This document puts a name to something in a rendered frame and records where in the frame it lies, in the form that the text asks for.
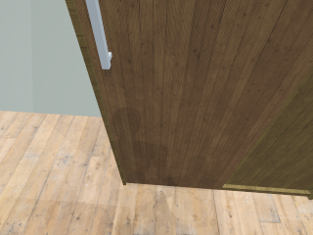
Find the wardrobe door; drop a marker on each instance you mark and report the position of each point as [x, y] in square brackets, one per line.
[194, 83]
[282, 157]

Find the handle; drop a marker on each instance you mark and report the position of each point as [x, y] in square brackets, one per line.
[95, 16]

